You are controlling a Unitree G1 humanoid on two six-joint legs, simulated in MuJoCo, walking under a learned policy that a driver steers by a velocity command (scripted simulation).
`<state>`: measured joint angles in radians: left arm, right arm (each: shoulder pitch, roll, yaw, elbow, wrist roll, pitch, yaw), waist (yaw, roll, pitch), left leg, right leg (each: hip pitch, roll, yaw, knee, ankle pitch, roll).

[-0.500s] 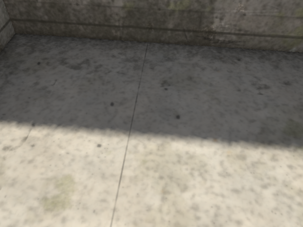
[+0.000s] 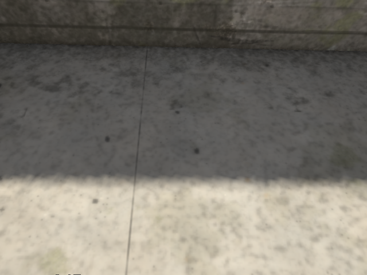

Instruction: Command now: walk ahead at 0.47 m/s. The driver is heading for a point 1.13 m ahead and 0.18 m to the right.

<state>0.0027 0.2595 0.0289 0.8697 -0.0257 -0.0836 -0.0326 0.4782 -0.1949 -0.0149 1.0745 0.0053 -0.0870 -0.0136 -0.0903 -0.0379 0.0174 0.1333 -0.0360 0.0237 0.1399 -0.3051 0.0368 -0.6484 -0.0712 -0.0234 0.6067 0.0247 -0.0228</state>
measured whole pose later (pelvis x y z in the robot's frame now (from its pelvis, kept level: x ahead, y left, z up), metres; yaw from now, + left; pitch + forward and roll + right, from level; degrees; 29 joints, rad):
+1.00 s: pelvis +0.58 +0.03 +0.01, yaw -3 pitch +1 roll +2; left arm 0.13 0.27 0.06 0.90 -0.02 -0.06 -0.01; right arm 0.32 -0.25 -0.06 0.97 -0.01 -0.10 0.00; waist -0.05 -0.04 0.01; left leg -0.03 -0.06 0.11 0.19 -0.19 0.06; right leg -0.70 -0.12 0.06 0.79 0.01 -0.02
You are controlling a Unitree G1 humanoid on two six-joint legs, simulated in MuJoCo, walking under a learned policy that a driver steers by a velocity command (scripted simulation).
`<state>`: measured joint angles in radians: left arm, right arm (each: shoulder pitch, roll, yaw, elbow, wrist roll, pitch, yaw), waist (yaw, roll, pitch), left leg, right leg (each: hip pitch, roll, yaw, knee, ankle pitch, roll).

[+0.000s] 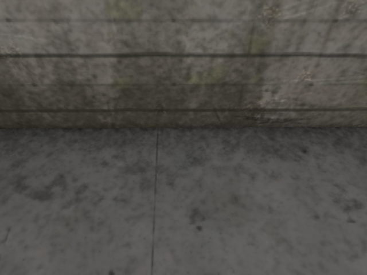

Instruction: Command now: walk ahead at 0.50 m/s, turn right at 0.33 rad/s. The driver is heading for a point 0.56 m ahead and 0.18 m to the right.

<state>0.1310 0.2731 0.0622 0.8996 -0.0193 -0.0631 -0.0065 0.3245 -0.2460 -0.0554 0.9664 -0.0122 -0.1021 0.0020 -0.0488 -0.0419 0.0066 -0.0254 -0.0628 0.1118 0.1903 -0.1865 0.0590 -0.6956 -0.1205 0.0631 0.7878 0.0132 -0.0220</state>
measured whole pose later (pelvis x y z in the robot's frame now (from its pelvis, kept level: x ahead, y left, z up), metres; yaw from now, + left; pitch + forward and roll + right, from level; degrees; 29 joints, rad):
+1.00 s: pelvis +0.50 -0.10 -0.01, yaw -25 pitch +0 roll +1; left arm 0.14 0.27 0.03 0.75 0.02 0.01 0.03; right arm 0.18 -0.25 -0.02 0.84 -0.02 -0.03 0.01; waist -0.03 -0.03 0.07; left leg -0.28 -0.03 0.02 0.41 -0.13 0.03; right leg -0.36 -0.03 0.07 0.60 -0.26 0.06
